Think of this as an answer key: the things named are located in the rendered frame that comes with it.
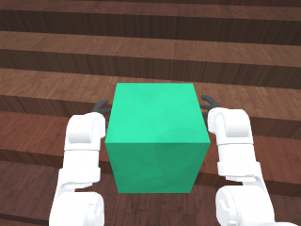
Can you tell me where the carton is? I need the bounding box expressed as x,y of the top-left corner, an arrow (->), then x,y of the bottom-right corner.
104,83 -> 211,193

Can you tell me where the robot right upper arm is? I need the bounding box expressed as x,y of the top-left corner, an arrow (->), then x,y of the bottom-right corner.
215,186 -> 298,226

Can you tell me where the right robot hand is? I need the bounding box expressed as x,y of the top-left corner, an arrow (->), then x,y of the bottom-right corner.
199,94 -> 220,132

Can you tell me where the left robot hand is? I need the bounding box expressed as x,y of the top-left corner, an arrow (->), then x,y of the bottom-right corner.
91,99 -> 112,135

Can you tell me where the robot left upper arm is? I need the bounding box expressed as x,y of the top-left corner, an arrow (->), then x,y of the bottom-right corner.
50,191 -> 104,226

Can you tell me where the robot left forearm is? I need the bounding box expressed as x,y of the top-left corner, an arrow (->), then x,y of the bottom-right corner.
49,112 -> 105,226

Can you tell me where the robot right forearm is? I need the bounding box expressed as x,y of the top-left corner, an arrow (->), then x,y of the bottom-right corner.
207,107 -> 275,217

